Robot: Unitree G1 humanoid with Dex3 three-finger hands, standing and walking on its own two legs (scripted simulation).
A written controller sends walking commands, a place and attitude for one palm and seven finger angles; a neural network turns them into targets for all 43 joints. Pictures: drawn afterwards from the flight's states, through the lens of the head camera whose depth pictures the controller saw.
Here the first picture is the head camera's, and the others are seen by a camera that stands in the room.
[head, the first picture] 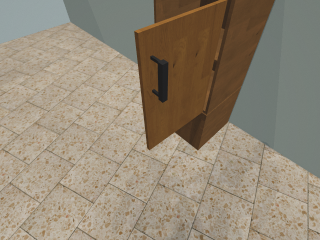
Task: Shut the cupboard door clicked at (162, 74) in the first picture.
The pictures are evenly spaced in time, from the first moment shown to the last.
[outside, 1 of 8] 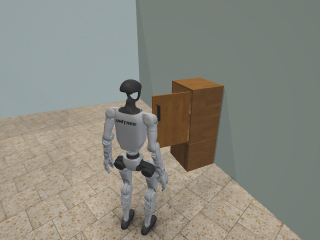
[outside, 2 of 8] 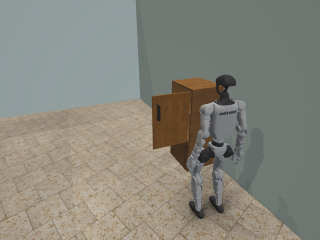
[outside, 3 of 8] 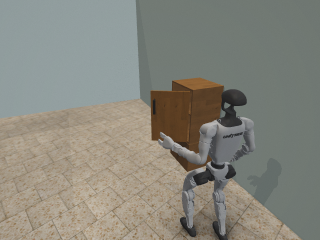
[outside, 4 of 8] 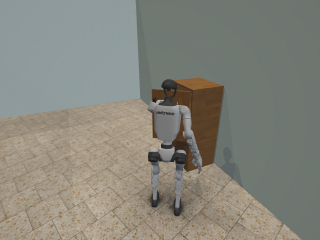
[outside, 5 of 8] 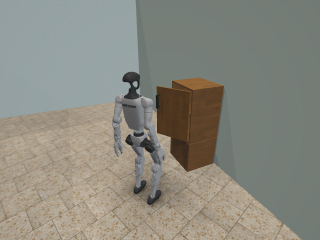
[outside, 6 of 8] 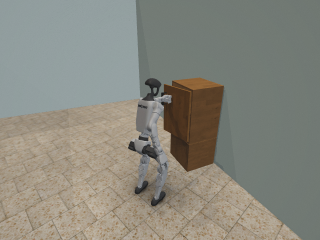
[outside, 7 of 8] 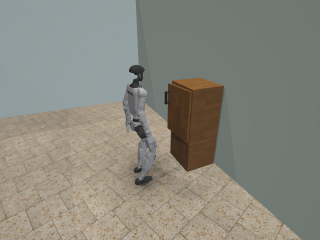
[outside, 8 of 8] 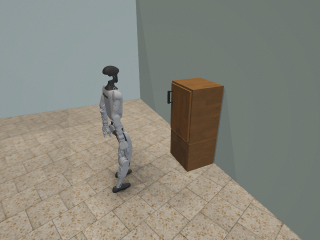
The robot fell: no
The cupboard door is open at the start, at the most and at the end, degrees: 87 87 0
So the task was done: yes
